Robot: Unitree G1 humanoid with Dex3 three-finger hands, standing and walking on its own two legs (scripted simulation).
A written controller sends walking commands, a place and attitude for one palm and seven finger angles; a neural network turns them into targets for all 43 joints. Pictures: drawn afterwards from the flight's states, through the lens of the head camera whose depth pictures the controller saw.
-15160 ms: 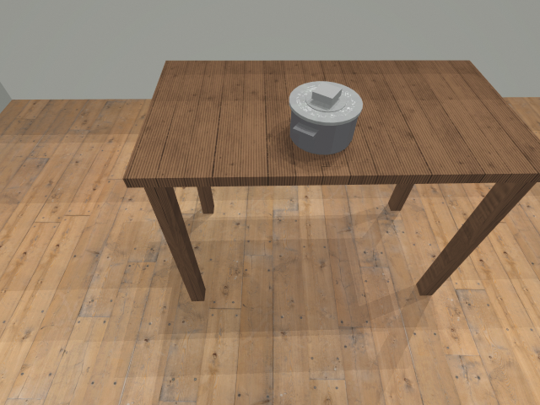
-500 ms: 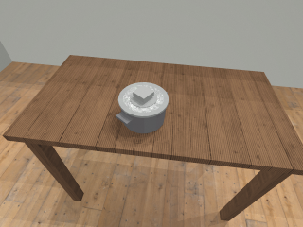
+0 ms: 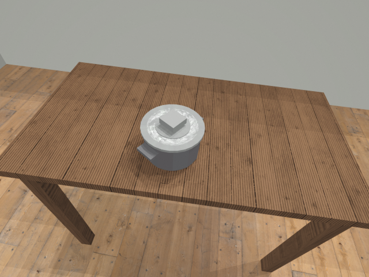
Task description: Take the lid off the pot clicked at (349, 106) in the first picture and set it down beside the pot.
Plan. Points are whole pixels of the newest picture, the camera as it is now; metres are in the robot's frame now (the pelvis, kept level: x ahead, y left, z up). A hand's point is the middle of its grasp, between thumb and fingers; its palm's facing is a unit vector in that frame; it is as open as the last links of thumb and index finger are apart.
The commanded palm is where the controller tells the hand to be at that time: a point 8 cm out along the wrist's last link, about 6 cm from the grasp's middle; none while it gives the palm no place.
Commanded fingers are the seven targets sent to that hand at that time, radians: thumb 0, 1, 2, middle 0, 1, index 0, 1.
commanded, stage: come to a stop and stand still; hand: left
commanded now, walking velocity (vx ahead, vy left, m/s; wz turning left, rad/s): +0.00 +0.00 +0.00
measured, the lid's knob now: (173, 120) +0.47 +0.07 +0.07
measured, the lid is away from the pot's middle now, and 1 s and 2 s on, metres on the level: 0.00 0.00 0.00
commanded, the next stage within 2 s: look again from close up in 0.44 s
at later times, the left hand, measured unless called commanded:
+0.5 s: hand out of the picture +0.02 +0.14 -0.18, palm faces +0.00 -0.99 -0.16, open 7.4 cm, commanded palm none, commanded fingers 0.00 0.90 0.90 -0.20 -0.30 -0.20 -0.30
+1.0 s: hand out of the picture -0.02 +0.13 -0.18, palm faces +0.01 -0.99 -0.12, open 7.4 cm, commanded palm none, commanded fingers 0.00 0.90 0.90 -0.20 -0.30 -0.20 -0.30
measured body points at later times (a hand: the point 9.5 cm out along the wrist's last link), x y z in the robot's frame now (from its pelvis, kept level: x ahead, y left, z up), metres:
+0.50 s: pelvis +0.02 -0.02 +0.00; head +0.03 +0.00 +0.45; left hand +0.02 +0.20 -0.16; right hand +0.01 -0.24 -0.15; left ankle +0.03 +0.07 -0.74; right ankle -0.01 -0.16 -0.74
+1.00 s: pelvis +0.01 -0.01 +0.00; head +0.03 +0.01 +0.45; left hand -0.01 +0.19 -0.17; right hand +0.00 -0.23 -0.15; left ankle +0.03 +0.07 -0.74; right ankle -0.01 -0.16 -0.74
